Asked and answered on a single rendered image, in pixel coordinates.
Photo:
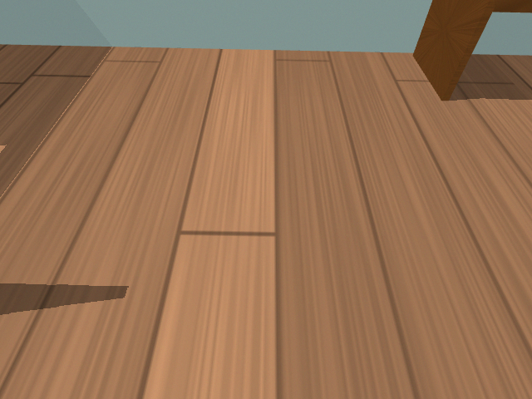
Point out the desk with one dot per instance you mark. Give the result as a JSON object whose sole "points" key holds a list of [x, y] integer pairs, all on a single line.
{"points": [[450, 33]]}

